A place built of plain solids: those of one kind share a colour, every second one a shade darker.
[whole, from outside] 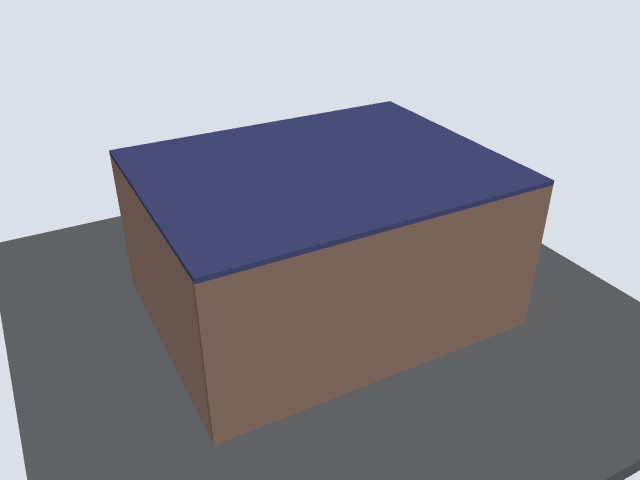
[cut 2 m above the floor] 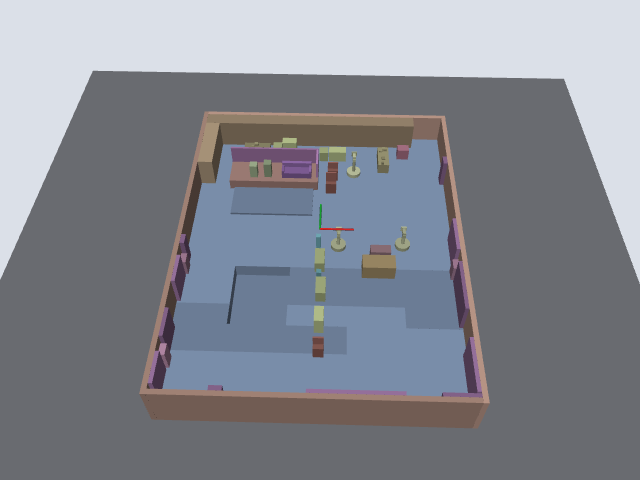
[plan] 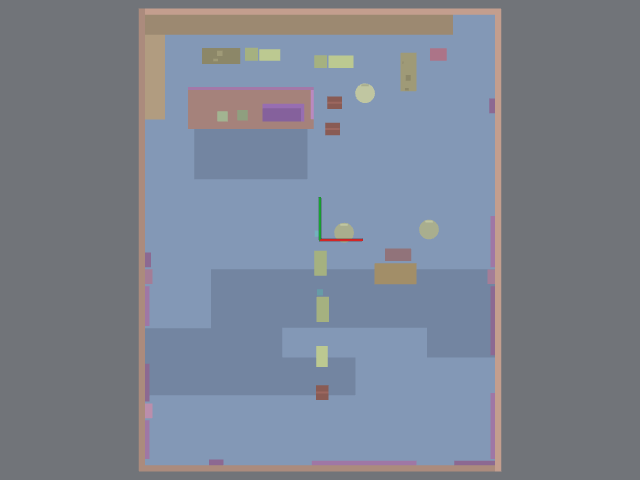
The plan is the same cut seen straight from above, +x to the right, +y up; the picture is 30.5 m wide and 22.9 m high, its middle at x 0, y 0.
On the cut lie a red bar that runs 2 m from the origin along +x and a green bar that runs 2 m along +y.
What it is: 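A television studio; one plain floor, a cyclorama, elevating floor sections, a set, what works the floor and what has gathered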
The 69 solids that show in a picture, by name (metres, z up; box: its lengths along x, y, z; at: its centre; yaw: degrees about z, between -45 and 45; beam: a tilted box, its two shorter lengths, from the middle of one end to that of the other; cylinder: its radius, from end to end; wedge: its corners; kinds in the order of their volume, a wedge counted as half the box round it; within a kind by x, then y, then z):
{
 "floor_1": {"box": [3.16, 1.42, 1.05], "at": [-6.78, -4.9, 0.48]},
 "floor_2": {"box": [3.16, 2.82, 1.05], "at": [-6.78, -2.8, 0.48]},
 "floor_3": {"box": [3.42, 4.22, 0.15], "at": [-3.5, -3.5, 0.03]},
 "floor_4": {"box": [10.06, 1.81, 1.05], "at": [-3.33, -6.5, 0.48]},
 "floor_5": {"box": [5.4, 2.4, 0.14], "at": [-3.3, 4.1, 1.08]},
 "floor_6": {"box": [3.5, 1.42, 1.05], "at": [-0.05, -4.9, 0.48]},
 "floor_7": {"box": [16.72, 3.36, 1.05], "at": [0.0, -9.08, 0.48]},
 "floor_8": {"box": [16.72, 12.16, 1.05], "at": [0.0, 4.68, 0.48]},
 "floor_9": {"box": [10.16, 2.81, 1.05], "at": [3.28, -2.79, 0.48]},
 "floor_10": {"box": [3.42, 3.22, 1.05], "at": [3.4, -5.8, 0.48]},
 "floor_11": {"box": [3.26, 1.82, 1.05], "at": [6.73, -6.5, 0.48]},
 "floor_12": {"box": [3.26, 1.42, 1.05], "at": [6.73, -4.9, 0.48]},
 "wall_1": {"box": [0.3, 22.1, 10.3], "at": [-8.5, 0.0, 5.1]},
 "wall_2": {"box": [16.7, 0.3, 10.3], "at": [0.0, -10.9, 5.1]},
 "wall_3": {"box": [16.7, 0.3, 10.3], "at": [0.0, 10.9, 5.1]},
 "wall_4": {"box": [0.3, 22.1, 10.3], "at": [8.5, 0.0, 5.1]},
 "roof_1": {"box": [17.3, 22.1, 0.3], "at": [0.0, 0.0, 10.4]},
 "cove_1": {"box": [0.96, 4.04, 5.2], "at": [-7.87, 7.77, 3.6]},
 "cove_2": {"box": [14.7, 0.96, 5.2], "at": [-1.0, 10.27, 3.6]},
 "drape_1": {"box": [0.22, 1.85, 6.0], "at": [-8.24, -9.53, 4.0]},
 "drape_2": {"box": [0.22, 1.8, 6.0], "at": [-8.24, -6.8, 4.0]},
 "drape_3": {"box": [0.22, 1.9, 6.0], "at": [-8.24, -3.15, 4.0]},
 "drape_4": {"box": [0.28, 0.7, 6.0], "at": [-8.21, -0.95, 4.0]},
 "drape_5": {"box": [0.7, 0.28, 6.0], "at": [-4.95, -10.61, 4.0]},
 "drape_6": {"box": [5.0, 0.22, 6.0], "at": [2.1, -10.64, 4.0]},
 "drape_7": {"box": [1.95, 0.22, 6.0], "at": [7.38, -10.64, 4.0]},
 "drape_8": {"box": [0.28, 0.7, 6.0], "at": [8.21, 6.4, 4.0]},
 "drape_9": {"box": [0.22, 3.15, 6.0], "at": [8.24, -8.88, 4.0]},
 "drape_10": {"box": [0.22, 3.3, 6.0], "at": [8.24, -3.85, 4.0]},
 "drape_11": {"box": [0.22, 2.45, 6.0], "at": [8.24, -0.07, 4.0]},
 "deck_1": {"box": [6.0, 2.0, 0.75], "at": [-3.3, 6.3, 1.38]},
 "case_1": {"box": [0.62, 0.62, 0.85], "at": [-3.27, 8.86, 1.43]},
 "case_2": {"box": [1.0, 0.55, 1.34], "at": [-2.4, 8.82, 1.68]},
 "case_3": {"box": [0.6, 1.2, 0.83], "at": [0.02, -1.11, 1.42]},
 "case_4": {"box": [0.62, 0.62, 0.78], "at": [0.03, 8.51, 1.4]},
 "case_5": {"box": [0.55, 1.0, 1.26], "at": [0.1, -5.56, 1.64]},
 "case_6": {"box": [0.6, 1.2, 0.87], "at": [0.13, -3.31, 1.44]},
 "case_7": {"box": [1.2, 0.6, 0.85], "at": [1.0, 8.5, 1.43]},
 "flat_1": {"box": [6.0, 0.14, 3.0], "at": [-3.3, 7.23, 3.25]},
 "flat_2": {"box": [0.14, 1.4, 3.0], "at": [-0.37, 6.46, 3.25]},
 "table_1": {"box": [1.83, 0.76, 0.77], "at": [-4.71, 8.78, 1.39]},
 "table_2": {"box": [0.76, 1.83, 0.77], "at": [4.22, 8.02, 1.39]},
 "table_3": {"box": [0.34, 0.25, 0.18], "at": [4.31, 8.63, 1.86]},
 "stack_1": {"box": [2.0, 1.0, 1.05], "at": [3.6, -1.61, 1.53]},
 "monitor_1": {"box": [0.6, 0.7, 0.9], "at": [0.11, -7.28, 1.46]},
 "monitor_2": {"box": [0.6, 0.1, 0.64], "at": [0.11, -7.28, 2.23]},
 "monitor_3": {"box": [0.7, 0.6, 0.9], "at": [0.6, 5.3, 1.46]},
 "monitor_4": {"box": [0.7, 0.1, 0.79], "at": [0.6, 5.3, 2.3]},
 "monitor_5": {"box": [0.7, 0.6, 0.9], "at": [0.7, 6.55, 1.46]},
 "monitor_6": {"box": [0.7, 0.1, 0.53], "at": [0.7, 6.55, 2.17]},
 "sofa_1": {"box": [0.16, 0.85, 0.18], "at": [-2.67, 6.08, 2.29]},
 "sofa_2": {"box": [2.0, 0.85, 0.44], "at": [-1.75, 6.08, 1.98]},
 "sofa_3": {"box": [2.0, 0.22, 0.36], "at": [-1.75, 6.39, 2.38]},
 "sofa_4": {"box": [0.16, 0.85, 0.18], "at": [-0.83, 6.08, 2.29]},
 "wallbox_1": {"box": [0.36, 0.7, 1.4], "at": [-8.17, -8.15, 1.71]},
 "wallbox_2": {"box": [0.36, 0.7, 1.15], "at": [-8.17, -1.75, 1.58]},
 "wallbox_3": {"box": [0.36, 0.7, 1.15], "at": [8.17, -1.75, 1.58]},
 "rack_1": {"box": [1.25, 0.6, 1.14], "at": [3.73, -0.7, 1.57]},
 "pedestal_1": {"cylinder": 0.47, "from": [1.15, 0.35, 1.0], "to": [1.15, 0.35, 1.29]},
 "pedestal_2": {"box": [0.2, 0.71, 0.24], "at": [1.15, 0.41, 2.21]},
 "pedestal_3": {"cylinder": 0.47, "from": [2.15, 7.0, 1.0], "to": [2.15, 7.0, 1.29]},
 "pedestal_4": {"box": [0.2, 0.71, 0.24], "at": [2.15, 7.05, 2.5]},
 "pedestal_5": {"cylinder": 0.47, "from": [5.2, 0.5, 1.0], "to": [5.2, 0.5, 1.29]},
 "pedestal_6": {"box": [0.2, 0.71, 0.24], "at": [5.2, 0.56, 2.21]},
 "plinth_1": {"box": [0.5, 0.5, 1.0], "at": [-4.65, 5.9, 2.25]},
 "plinth_2": {"box": [0.5, 0.5, 1.15], "at": [-3.7, 5.95, 2.33]},
 "weights_1": {"box": [0.8, 0.6, 0.83], "at": [5.65, 8.85, 1.42]},
 "post_1": {"box": [0.3, 0.3, 1.08], "at": [-0.1, 0.3, 1.54]},
 "post_2": {"box": [0.3, 0.3, 1.14], "at": [0.0, -2.5, 1.57]}
}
